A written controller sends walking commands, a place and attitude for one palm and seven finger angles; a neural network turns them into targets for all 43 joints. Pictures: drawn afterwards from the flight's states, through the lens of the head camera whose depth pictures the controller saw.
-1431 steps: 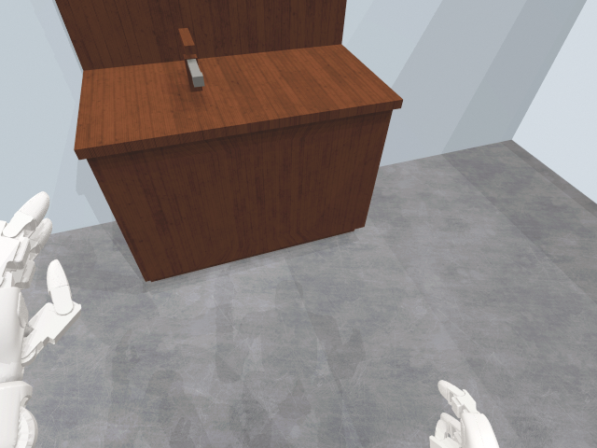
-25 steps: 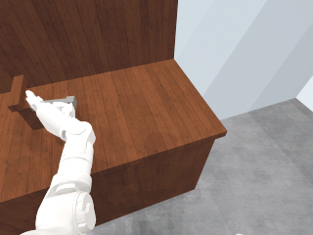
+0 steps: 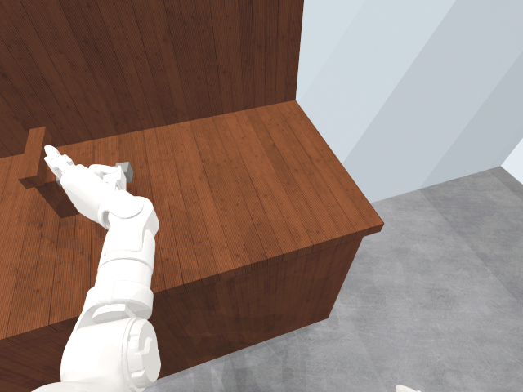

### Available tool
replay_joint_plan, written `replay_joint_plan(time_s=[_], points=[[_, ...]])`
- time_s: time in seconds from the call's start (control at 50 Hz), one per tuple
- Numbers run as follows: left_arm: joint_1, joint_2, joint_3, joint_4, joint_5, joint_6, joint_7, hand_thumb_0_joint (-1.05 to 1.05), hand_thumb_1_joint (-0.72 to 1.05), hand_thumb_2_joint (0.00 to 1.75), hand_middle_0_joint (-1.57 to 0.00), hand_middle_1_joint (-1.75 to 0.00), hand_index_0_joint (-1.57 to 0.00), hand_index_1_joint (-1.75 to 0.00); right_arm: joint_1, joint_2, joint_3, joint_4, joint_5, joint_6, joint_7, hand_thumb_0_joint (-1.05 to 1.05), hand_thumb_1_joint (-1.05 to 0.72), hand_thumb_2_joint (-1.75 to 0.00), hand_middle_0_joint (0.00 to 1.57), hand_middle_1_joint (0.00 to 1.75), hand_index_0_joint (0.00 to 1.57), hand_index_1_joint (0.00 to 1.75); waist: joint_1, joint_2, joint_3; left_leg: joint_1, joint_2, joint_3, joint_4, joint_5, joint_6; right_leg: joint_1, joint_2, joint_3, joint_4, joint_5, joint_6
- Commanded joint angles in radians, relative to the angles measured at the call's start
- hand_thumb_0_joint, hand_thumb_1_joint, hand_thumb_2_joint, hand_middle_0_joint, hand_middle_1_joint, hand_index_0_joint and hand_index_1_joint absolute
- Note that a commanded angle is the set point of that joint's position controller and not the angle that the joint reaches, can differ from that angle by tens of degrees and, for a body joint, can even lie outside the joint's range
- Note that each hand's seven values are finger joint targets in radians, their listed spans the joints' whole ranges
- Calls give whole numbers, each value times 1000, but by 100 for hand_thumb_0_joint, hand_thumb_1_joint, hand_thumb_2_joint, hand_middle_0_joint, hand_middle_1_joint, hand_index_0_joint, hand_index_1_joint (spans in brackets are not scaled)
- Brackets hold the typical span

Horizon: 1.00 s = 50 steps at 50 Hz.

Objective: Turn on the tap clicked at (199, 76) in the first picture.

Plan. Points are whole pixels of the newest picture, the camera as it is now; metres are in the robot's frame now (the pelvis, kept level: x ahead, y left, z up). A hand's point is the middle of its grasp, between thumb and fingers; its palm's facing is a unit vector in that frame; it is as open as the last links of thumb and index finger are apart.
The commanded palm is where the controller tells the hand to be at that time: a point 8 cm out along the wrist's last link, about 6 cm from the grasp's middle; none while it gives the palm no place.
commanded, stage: lift the hand up off the lever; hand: left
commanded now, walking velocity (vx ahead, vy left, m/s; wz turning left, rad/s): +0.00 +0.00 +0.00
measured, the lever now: (123, 172) +0.50 +0.28 +0.04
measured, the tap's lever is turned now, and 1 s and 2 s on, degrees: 79 79 79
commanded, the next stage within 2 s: draw the hand back beside the body in 0.22 s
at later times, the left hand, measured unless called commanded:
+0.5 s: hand (139, 174) +0.41 +0.20 +0.13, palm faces +0.50 -0.86 -0.08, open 7.8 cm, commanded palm +0.34 +0.25 +0.13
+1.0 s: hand (92, 233) +0.29 +0.22 +0.15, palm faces +0.28 -0.93 -0.24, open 7.6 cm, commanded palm +0.24 +0.27 +0.16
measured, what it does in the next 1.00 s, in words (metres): stands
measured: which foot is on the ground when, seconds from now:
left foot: down 0.00-1.00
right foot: down 0.00-1.00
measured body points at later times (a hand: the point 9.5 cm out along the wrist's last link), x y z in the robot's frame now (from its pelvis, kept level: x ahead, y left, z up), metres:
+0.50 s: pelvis +0.01 +0.00 +0.01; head +0.01 -0.01 +0.46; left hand +0.37 +0.24 +0.14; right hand +0.12 -0.25 -0.11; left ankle -0.03 +0.12 -0.73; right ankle +0.01 -0.08 -0.73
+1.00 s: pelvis -0.01 +0.01 +0.02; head -0.03 -0.01 +0.47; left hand +0.26 +0.27 +0.16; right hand +0.17 -0.21 -0.07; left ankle -0.03 +0.12 -0.73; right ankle +0.01 -0.08 -0.73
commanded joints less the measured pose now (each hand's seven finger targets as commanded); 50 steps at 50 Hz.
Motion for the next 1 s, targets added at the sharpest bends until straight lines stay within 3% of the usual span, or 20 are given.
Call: replay_joint_plan(time_s=[0.0,0.12,0.16,0.3,0.32,0.34,0.36,0.44,0.46,0.5,0.52,0.54,0.56,0.58,0.64,0.76,0.84,0.86,0.92,0.98], points=[[-433,174,-45,-230,32,-42,8,0,90,90,-15,-15,-15,-15,-40,-123,-40,-111,0,-46,-8,0,-90,-90,20,30,20,30,0,-30,-299,41,-9,35,-70,324,1,267,-36,37,-61,259,35],[-417,174,-38,-232,30,-18,11,0,90,90,-15,-15,-15,-15,-46,-122,-37,-118,1,-41,-8,0,-90,-90,20,30,20,30,7,-50,-289,28,-11,47,-74,331,6,291,-43,45,-69,298,41],[-403,230,9,-234,38,-18,14,0,90,90,-15,-15,-15,-15,-46,-126,-39,-112,0,-37,-11,0,-90,-90,20,30,20,30,20,-45,-296,25,-10,43,-76,327,8,300,-42,46,-68,292,39],[-410,156,-59,-268,39,-26,2,0,90,90,-15,-15,-15,-15,-44,-117,-40,-114,2,-44,-5,0,-90,-90,20,30,20,30,7,-22,-299,62,-5,38,-67,382,-7,280,-38,35,-53,320,32],[-343,104,-247,-365,78,-31,-146,0,90,90,-15,-15,-15,-15,-29,-138,-43,-135,14,-26,-20,0,-90,-90,20,30,20,30,-23,-37,-341,130,0,58,-54,436,5,298,-33,66,-27,420,24],[-287,190,-163,-411,54,-36,-209,0,90,90,-15,-16,-15,-16,-20,-136,-49,-160,27,-21,-36,0,-90,-90,20,30,20,30,5,-27,-381,150,-1,62,-55,475,17,348,-33,72,-35,482,21],[-236,207,-170,-469,37,-39,-268,0,90,90,-15,-16,-15,-16,-30,-134,-41,-176,37,-9,-51,0,-90,-90,20,30,20,30,23,28,-379,169,-1,57,-68,493,13,367,-33,78,-38,491,19],[21,291,-98,-504,-108,-35,-509,0,90,90,-16,-17,-16,-17,-59,-130,-10,-226,78,9,-91,0,-90,-90,20,30,20,30,61,-123,-236,114,1,66,-133,393,33,448,-34,97,-94,521,39],[57,347,-24,-527,-142,-29,-526,0,90,90,-16,-17,-16,-17,-83,-123,-4,-236,86,13,-99,0,-90,-90,20,30,20,30,91,-61,-222,118,-1,65,-151,381,31,464,-35,100,-106,487,34],[99,321,-24,-639,-168,-15,-514,0,90,90,-16,-18,-16,-18,-122,-103,7,-265,92,2,-101,0,-90,-90,20,30,20,30,108,-30,-203,133,0,70,-172,372,25,472,-34,97,-123,443,35],[252,492,-27,-548,-117,-47,-576,0,90,90,-16,-18,-16,-18,-50,-119,-3,-230,88,-11,-74,0,-90,-90,20,30,20,30,57,-45,-150,179,18,65,-203,343,32,498,-59,110,-139,445,43],[257,474,-32,-590,-134,-72,-610,0,90,90,-16,-19,-16,-19,-66,-116,0,-257,94,-21,-65,0,-90,-90,20,30,20,30,72,-35,-132,171,14,69,-224,347,35,511,-57,108,-148,429,39],[215,489,-42,-660,-138,-99,-633,0,90,90,-16,-19,-16,-19,-94,-118,0,-266,100,-33,-61,0,-90,-90,20,30,20,30,72,68,-129,219,10,71,-234,346,33,494,-56,113,-168,397,33],[166,449,-98,-720,-138,-121,-650,0,90,90,-16,-19,-16,-19,-108,-113,5,-275,99,-48,-59,0,-90,-90,20,30,20,30,54,97,-89,243,10,71,-244,336,31,462,-51,111,-186,364,31],[143,405,-161,-764,-145,-157,-668,0,90,90,-17,-20,-17,-20,-124,-125,0,-281,95,-91,-58,0,-90,-90,20,30,20,30,36,5,-73,297,14,60,-265,302,37,430,-39,110,-225,306,34],[232,332,-234,-747,-141,-195,-689,0,90,90,-17,-22,-17,-22,-149,-128,9,-263,94,-111,-57,0,-90,-90,20,30,20,30,34,-2,18,318,4,38,-310,195,35,378,-34,97,-278,158,28],[343,387,-156,-787,-143,-213,-691,0,90,90,-18,-23,-18,-23,-165,-123,12,-272,86,-105,-56,0,-90,-90,20,30,20,30,61,-37,-19,310,7,35,-323,220,33,447,-38,93,-275,184,25],[383,422,-113,-797,-143,-214,-692,0,90,90,-18,-23,-18,-23,-172,-126,11,-271,85,-101,-56,0,-90,-90,20,30,20,30,71,3,-13,307,7,37,-328,231,30,455,-39,94,-280,192,22],[453,418,-95,-846,-149,-214,-699,0,90,90,-18,-24,-18,-24,-180,-112,15,-286,81,-94,-52,0,-90,-90,20,30,20,30,78,-15,-9,298,12,40,-333,260,29,485,-41,95,-280,227,22],[517,411,-84,-907,-151,-211,-707,0,90,90,-18,-25,-18,-25,-184,-103,16,-296,80,-91,-50,0,-90,-90,20,30,20,30,82,40,3,303,15,39,-334,292,23,492,-42,94,-282,249,18]])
